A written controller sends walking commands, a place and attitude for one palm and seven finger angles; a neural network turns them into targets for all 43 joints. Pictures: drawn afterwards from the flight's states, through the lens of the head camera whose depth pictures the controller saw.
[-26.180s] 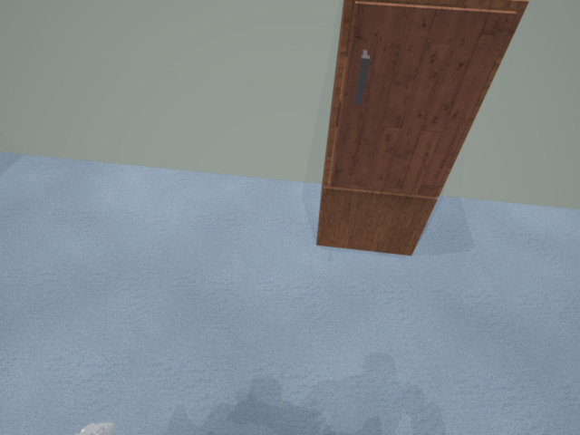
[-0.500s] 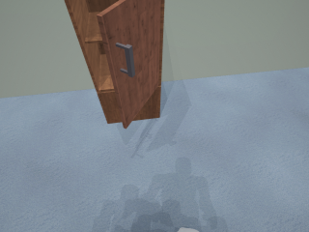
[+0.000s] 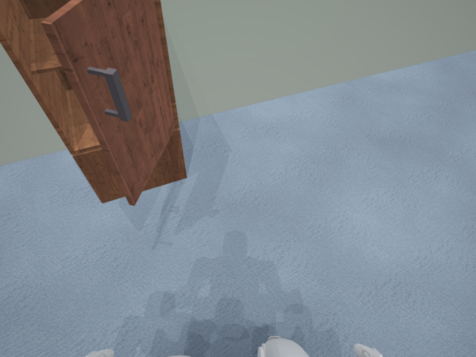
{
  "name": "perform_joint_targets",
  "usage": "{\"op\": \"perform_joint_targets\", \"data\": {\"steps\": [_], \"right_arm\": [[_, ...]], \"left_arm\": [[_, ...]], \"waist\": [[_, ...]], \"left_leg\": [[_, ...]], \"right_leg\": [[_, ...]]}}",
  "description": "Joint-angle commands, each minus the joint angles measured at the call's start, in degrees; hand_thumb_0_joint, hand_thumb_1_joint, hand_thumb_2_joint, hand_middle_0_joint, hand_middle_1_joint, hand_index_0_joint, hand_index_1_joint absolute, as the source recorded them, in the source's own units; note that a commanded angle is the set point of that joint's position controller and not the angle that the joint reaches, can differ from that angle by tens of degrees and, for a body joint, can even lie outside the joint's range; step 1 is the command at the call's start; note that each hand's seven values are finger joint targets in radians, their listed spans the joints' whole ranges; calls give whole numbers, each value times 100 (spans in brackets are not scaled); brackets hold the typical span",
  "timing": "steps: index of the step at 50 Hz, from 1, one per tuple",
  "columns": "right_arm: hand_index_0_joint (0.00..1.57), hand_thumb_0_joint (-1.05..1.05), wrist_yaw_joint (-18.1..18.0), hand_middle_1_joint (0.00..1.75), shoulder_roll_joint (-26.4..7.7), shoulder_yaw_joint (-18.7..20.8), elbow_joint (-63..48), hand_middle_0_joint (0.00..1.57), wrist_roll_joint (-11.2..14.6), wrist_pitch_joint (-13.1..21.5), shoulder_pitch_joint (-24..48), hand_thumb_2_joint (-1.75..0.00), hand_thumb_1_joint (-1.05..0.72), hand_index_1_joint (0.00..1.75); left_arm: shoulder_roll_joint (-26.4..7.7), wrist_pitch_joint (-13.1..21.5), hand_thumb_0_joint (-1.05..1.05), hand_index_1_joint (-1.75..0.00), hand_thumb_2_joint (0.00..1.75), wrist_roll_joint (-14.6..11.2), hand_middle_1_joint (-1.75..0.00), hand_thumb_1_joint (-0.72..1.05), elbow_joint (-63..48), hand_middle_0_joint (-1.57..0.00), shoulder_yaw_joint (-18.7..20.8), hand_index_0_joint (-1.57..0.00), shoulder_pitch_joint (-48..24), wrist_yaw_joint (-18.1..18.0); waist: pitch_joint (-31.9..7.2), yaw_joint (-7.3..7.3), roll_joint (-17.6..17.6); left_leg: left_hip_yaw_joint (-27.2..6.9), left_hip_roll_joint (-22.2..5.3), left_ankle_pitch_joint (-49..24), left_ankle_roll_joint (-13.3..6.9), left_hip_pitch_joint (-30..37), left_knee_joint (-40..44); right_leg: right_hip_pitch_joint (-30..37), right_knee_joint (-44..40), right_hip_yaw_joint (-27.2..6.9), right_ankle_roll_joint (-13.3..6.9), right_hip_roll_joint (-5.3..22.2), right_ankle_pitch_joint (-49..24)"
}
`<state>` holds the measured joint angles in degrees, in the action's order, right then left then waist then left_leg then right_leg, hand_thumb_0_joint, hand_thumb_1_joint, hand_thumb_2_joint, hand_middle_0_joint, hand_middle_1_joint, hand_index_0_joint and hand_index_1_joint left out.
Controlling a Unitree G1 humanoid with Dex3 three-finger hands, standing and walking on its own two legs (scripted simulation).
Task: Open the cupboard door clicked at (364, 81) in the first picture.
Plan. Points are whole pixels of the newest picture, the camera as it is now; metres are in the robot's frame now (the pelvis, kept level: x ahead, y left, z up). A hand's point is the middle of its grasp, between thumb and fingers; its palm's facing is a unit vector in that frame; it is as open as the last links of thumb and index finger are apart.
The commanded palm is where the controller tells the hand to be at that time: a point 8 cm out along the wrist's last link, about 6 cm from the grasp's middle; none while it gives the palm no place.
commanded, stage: walk to a spot facing it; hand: left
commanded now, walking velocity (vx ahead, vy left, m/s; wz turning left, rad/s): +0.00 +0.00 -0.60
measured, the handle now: (110, 94) +0.60 +0.34 +0.05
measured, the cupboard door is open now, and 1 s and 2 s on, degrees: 53 53 53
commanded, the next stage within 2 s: none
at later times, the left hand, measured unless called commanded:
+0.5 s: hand (162, 354) +0.14 +0.15 -0.17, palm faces -0.27 -0.94 -0.20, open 7.4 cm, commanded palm none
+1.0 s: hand (280, 249) +0.36 -0.07 -0.16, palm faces -0.59 -0.78 -0.20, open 7.4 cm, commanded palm none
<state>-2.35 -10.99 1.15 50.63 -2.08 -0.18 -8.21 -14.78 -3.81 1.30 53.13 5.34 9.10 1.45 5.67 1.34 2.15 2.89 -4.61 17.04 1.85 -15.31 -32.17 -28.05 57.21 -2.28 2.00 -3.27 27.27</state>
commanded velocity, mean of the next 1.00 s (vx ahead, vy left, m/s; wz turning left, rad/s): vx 0.28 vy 0.00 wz -0.48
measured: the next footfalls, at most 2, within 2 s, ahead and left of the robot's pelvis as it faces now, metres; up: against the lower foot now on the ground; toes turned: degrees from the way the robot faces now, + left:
right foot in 0.18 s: +0.04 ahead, -0.14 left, +0.00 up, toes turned -10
left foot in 0.50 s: +0.11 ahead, +0.08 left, +0.00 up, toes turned -16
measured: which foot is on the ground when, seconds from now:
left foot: down 0.00-0.16, up 0.18-0.48, down 0.50-0.84, up 0.86-1.00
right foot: up 0.00-0.16, down 0.18-0.50, up 0.52-0.82, down 0.84-1.00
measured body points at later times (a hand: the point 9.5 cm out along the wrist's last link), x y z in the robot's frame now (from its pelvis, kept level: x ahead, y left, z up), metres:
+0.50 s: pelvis +0.04 -0.03 +0.00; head +0.07 -0.03 +0.45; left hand +0.15 +0.20 -0.15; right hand +0.03 -0.31 -0.13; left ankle +0.07 +0.09 -0.73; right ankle +0.00 -0.14 -0.73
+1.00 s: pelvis +0.16 -0.16 +0.00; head +0.20 -0.19 +0.45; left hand +0.39 -0.03 -0.14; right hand +0.00 -0.35 -0.15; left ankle +0.22 -0.02 -0.66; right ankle +0.13 -0.24 -0.73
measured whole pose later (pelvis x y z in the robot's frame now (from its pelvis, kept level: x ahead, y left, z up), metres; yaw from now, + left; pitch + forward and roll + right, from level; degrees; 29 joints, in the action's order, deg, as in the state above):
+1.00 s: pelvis +0.16 -0.16 +0.00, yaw -33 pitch +0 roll +0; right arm -0.1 -11.2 2.2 58.9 -1.7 -0.1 -17.8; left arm -12.0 1.7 1.2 53.7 2.9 6.4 1.1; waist 5.9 -4.0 0.5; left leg 4.4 -9.3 21.1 3.0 -27.7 -63.1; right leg -17.2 30.8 4.8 -3.9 -1.3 14.2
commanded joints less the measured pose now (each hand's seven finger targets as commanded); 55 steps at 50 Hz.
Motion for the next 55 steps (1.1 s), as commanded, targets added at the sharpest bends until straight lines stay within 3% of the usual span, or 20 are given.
{"op": "perform_joint_targets", "data": {"steps": [1, 4, 7, 8, 9, 11, 14, 22, 23, 24, 25, 26, 29, 31, 37, 40, 42, 44, 48, 55], "right_arm": [[20, 0, -75, 30, -1224, 339, -365, 20, -33, 52, -195, -90, -90, 30], [20, 0, -22, 30, -1405, 416, -264, 20, -11, 20, -474, -90, -90, 30], [20, 0, 36, 30, -1367, 450, -368, 20, 71, -41, -243, -90, -90, 30], [20, 0, 85, 30, -891, 367, -560, 20, 147, -67, -262, -90, -90, 30], [20, 0, 67, 30, -921, 311, -739, 20, 164, -114, 88, -90, -90, 30], [20, 0, 77, 30, -916, 344, -670, 20, 157, -102, 170, -90, -90, 30], [20, 0, 159, 30, -804, 316, -479, 20, 109, -88, 78, -90, -90, 30], [20, 0, 192, 30, -688, 315, -275, 20, 129, 158, -659, -90, -90, 30], [20, 0, 120, 30, -850, 336, -102, 20, 122, 220, -1122, -90, -90, 30], [20, 0, 39, 30, -1390, 437, 63, 20, 13, 276, -1709, -90, -90, 30], [20, 0, -35, 30, -1761, 483, 86, 20, -39, 304, -2124, -90, -90, 30], [20, 0, 8, 30, -1714, 452, 27, 20, -24, 337, -2017, -90, -90, 30], [20, 0, 49, 30, -1129, 269, -7, 20, -20, 399, -1336, -90, -90, 30], [20, 0, 26, 30, -950, 208, 125, 20, -10, 444, -1586, -90, -90, 30], [20, 0, 87, 30, -1069, 228, 424, 20, -47, 396, -1888, -90, -90, 30], [20, 0, 99, 30, -1147, 216, 407, 20, 32, 358, -1564, -90, -90, 30], [20, 0, 173, 30, -578, 130, -92, 20, 230, 394, -975, -90, -90, 30], [20, 0, 176, 30, -695, 222, -37, 20, 144, 356, -575, -90, -90, 30], [20, 0, 248, 30, -364, 222, 492, 20, 36, 128, -1277, -90, -90, 30], [20, 0, 350, 30, -258, 239, 192, 20, 49, 277, -420, -90, -90, 30]], "left_arm": [[-298, 110, 0, -30, 90, -7, -30, 90, -585, -20, 54, -20, -115, 97], [-291, 154, 0, -30, 90, -34, -30, 90, -632, -20, 13, -20, -197, 118], [-656, 231, 0, -30, 90, -17, -30, 90, -436, -20, 100, -20, 541, 86], [-1391, 298, 0, -30, 90, 62, -30, 90, -386, -20, 244, -20, 796, -13], [-1736, 282, 0, -30, 90, -9, -30, 90, -312, -20, 282, -20, 1128, -102], [-1317, 236, 0, -30, 90, 16, -30, 90, -444, -20, 268, -20, 586, -205], [-1001, 297, 0, -30, 90, 23, -30, 90, -515, -20, 156, -20, 255, -202], [-1007, 382, 0, -30, 90, 3, -30, 90, -434, -20, 181, -20, 155, -63], [-774, 387, 0, -30, 90, -18, -30, 90, -502, -20, 131, -20, 9, -37], [-300, 381, 0, -30, 90, -60, -30, 90, -672, -20, 31, -20, -87, 28], [-296, 444, 0, -30, 90, -66, -30, 90, -964, -20, 30, -20, -551, 79], [-473, 507, 0, -30, 90, 9, -30, 90, -1041, -20, 69, -20, -852, 169], [-193, 446, 0, -30, 90, 65, -30, 90, -693, -20, 50, -20, -606, 294], [29, 417, 0, -30, 90, 47, -30, 90, -666, -20, -52, -20, -703, 336], [9, 388, 0, -30, 90, 17, -30, 90, -620, -20, -145, -20, -1112, 329], [-391, 491, 0, -30, 90, 27, -30, 90, -118, -20, 2, -20, 436, 244], [-1630, 554, 0, -30, 90, -42, -30, 90, 316, -20, 302, -20, 2024, 31], [-1260, 522, 0, -30, 90, -83, -30, 90, 43, -20, 177, -20, 1000, -87], [-596, 632, 0, -30, 90, 12, -30, 90, -169, -20, -2, -20, 15, -115], [-536, 772, 0, -30, 90, -31, -30, 90, 279, -20, 27, -20, 604, -64]], "waist": [[-521, -105, -1472], [-705, -242, -1585], [-794, 169, -856], [-811, 246, 1249], [-942, 556, 1648], [-878, 257, 1298], [-813, 33, 629], [-539, -265, 517], [-576, -498, 62], [-589, -780, -1605], [-370, -929, -2091], [-139, -872, -1147], [18, -350, -1106], [-177, -387, -1268], [-160, -457, -1296], [-788, 404, -832], [-1703, 965, 1478], [-677, 475, 836], [-473, -332, 377], [-302, -89, 197]], "left_leg": [[-257, -1242, -2801, -819, 637, 1000], [-93, -1374, -2699, -745, 654, 772], [310, -1043, -1378, -215, -214, -458], [886, -180, 860, 209, -1606, -1933], [108, 41, 2263, 190, -1855, -3029], [-382, -112, 1477, 137, -2180, -3580], [-175, -66, 891, 209, -1499, -2852], [83, 406, 378, 9, 481, 164], [-103, 168, 434, -79, 1572, 924], [-1889, -1223, 1946, -494, 2402, 1864], [-3402, -2608, 2501, -1143, 2199, 2500], [-3574, -2795, 2100, -1492, 1790, 2480], [-1305, -1636, 298, -875, 1199, 2179], [-308, -1284, -1293, -678, 1522, 1834], [544, -1397, -2154, -595, 973, 1571], [932, -1136, -3394, -301, 239, -533], [721, 70, 1894, 83, -2564, -4126], [-230, -511, 1051, 41, -2924, -4548], [54, -544, 188, 115, -1282, -2910], [202, -195, -352, 55, -1133, -663]], "right_leg": [[-95, -58, 485, 129, 373, 28], [608, -1187, 765, 14, 289, -158], [2138, -3052, 541, -216, 438, -1765], [2894, -3867, -1794, -817, 1963, -3042], [2518, -3958, -2647, -1494, 2697, -3748], [2301, -3948, -2569, -1553, 2080, -1732], [1755, -3932, -1832, -1336, 1616, -1380], [559, -3912, -2093, -1208, 1092, 609], [-271, -3386, -1821, -948, 765, 651], [-1522, -1779, -909, -576, -57, 755], [-2119, -364, -2, -296, 41, 758], [-2194, 268, -203, -283, 476, 357], [-1792, 852, 125, -146, 743, -864], [-1576, 402, 437, -121, 721, -1077], [144, -1558, 1101, -336, 423, -1222], [2746, -2445, 1132, -680, 146, -1252], [4618, -4079, -3108, -1688, 2909, -1013], [2942, -4432, -2741, -1717, 2603, -51], [1071, -4608, -777, -1309, 1735, -719], [1857, -4486, -768, -1357, 1645, -1302]]}}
